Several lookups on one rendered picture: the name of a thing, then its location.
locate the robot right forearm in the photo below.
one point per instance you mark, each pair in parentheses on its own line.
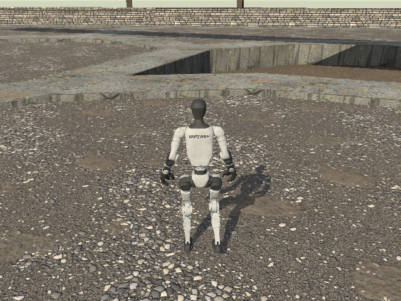
(229,163)

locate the robot left foot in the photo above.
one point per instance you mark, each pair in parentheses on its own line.
(187,247)

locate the right robot hand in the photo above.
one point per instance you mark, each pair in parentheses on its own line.
(226,172)

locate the robot left forearm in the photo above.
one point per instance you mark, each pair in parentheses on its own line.
(168,165)

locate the left robot hand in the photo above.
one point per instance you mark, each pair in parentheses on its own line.
(166,176)

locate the left robot upper arm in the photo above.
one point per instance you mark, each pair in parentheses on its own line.
(180,132)

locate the right robot upper arm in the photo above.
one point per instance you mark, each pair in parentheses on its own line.
(219,132)

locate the left robot shin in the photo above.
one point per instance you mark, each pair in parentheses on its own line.
(187,223)

